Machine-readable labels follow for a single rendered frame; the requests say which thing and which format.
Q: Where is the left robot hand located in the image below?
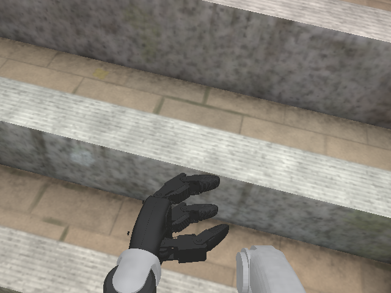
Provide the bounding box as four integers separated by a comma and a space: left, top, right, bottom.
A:
127, 173, 229, 265

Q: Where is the left robot forearm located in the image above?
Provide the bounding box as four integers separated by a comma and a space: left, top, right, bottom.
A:
103, 248, 161, 293

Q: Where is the robot right thigh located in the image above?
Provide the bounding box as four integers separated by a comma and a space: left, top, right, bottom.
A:
236, 245, 306, 293

